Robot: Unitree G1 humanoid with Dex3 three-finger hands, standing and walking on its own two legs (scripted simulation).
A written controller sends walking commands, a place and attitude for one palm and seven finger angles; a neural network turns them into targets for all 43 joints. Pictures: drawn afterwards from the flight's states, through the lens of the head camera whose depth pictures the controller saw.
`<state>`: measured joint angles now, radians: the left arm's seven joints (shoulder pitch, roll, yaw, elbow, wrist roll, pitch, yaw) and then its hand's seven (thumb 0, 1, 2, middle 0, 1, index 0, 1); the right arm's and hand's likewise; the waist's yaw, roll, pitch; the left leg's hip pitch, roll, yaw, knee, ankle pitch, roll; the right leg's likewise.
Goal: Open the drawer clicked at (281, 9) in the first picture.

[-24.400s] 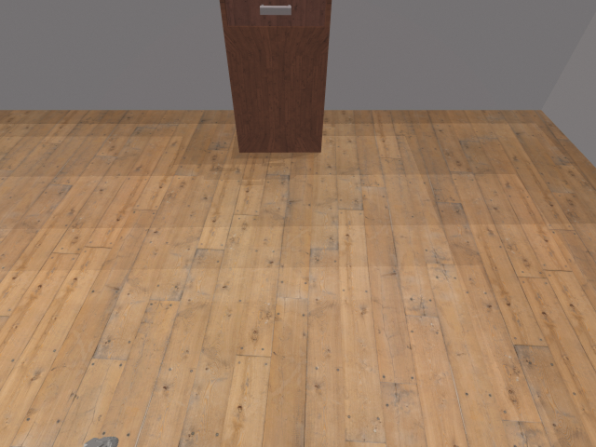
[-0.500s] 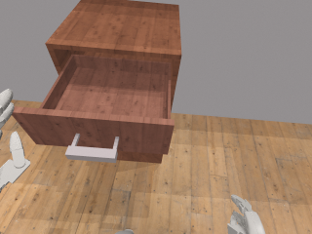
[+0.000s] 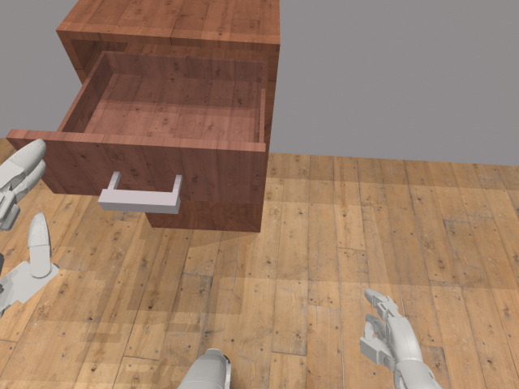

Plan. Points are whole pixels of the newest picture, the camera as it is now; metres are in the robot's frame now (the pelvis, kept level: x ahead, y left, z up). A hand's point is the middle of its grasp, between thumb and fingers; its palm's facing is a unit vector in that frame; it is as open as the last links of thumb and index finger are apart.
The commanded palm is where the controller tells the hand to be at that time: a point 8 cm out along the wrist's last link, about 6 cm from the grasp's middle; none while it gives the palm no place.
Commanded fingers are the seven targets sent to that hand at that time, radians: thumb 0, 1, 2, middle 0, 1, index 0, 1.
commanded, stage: stop stepping back and stand still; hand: left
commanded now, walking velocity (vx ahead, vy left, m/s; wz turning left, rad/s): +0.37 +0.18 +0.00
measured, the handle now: (144, 190) +0.42 +0.24 +0.00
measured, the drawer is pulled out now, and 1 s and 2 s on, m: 0.29 0.29 0.29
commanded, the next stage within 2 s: let the arm hang, fingers relaxed in 1.10 s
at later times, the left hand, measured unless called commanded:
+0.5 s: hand out of the picture +0.10 +0.23 +0.18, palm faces +0.41 -0.78 -0.47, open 7.4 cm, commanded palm +0.04 +0.27 +0.19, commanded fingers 0.00 0.90 0.90 -0.20 -0.30 -0.20 -0.30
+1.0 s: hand out of the picture +0.12 +0.24 +0.17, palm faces +0.41 -0.80 -0.44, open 7.4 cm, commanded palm +0.05 +0.27 +0.19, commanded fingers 0.00 0.90 0.90 -0.20 -0.30 -0.20 -0.30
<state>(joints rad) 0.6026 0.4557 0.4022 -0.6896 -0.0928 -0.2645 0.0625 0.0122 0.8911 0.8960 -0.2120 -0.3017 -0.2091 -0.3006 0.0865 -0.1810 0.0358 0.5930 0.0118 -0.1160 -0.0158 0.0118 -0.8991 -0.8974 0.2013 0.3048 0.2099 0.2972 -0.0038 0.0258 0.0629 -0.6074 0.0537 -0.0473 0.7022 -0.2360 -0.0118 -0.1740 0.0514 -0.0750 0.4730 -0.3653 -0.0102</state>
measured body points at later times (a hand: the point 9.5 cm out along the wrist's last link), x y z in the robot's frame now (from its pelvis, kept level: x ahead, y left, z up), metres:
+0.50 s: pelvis -0.07 -0.02 +0.01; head -0.07 -0.01 +0.46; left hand +0.07 +0.27 +0.21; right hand +0.08 -0.24 -0.09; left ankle -0.08 +0.09 -0.71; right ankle -0.05 -0.11 -0.73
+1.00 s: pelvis -0.06 -0.02 +0.01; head -0.05 -0.01 +0.46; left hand +0.09 +0.28 +0.19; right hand +0.13 -0.23 -0.07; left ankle -0.07 +0.10 -0.73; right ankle -0.05 -0.11 -0.73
